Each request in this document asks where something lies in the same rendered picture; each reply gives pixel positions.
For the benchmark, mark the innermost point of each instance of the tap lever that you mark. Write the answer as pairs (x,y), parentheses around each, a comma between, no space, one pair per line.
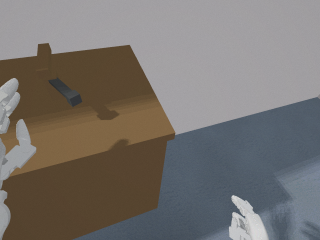
(72,96)

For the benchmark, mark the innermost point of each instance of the left robot hand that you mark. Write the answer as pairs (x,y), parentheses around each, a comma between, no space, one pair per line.
(19,155)

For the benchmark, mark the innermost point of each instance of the robot left forearm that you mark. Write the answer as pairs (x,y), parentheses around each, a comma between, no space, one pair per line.
(5,214)

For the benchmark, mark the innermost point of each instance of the counter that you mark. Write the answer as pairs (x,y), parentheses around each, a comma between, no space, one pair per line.
(97,163)

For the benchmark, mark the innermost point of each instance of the right robot hand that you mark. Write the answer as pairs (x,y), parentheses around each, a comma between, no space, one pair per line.
(249,228)

